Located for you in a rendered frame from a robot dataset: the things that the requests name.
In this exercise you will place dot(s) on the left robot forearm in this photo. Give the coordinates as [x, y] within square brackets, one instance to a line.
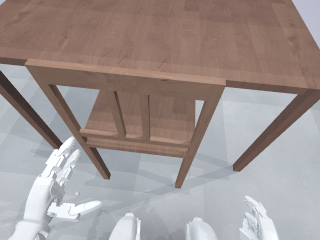
[30, 230]

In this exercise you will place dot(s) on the robot right hand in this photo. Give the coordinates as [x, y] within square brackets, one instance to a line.
[262, 229]

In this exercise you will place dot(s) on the right robot shin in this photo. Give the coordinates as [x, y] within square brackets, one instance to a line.
[197, 219]

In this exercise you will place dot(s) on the chair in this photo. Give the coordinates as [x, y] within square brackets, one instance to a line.
[139, 111]

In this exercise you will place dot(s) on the robot left hand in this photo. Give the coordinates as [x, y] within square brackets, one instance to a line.
[49, 185]

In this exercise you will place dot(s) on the left robot thigh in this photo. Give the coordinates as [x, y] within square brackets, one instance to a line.
[127, 228]

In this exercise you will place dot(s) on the table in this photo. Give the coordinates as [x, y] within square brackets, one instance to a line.
[259, 45]

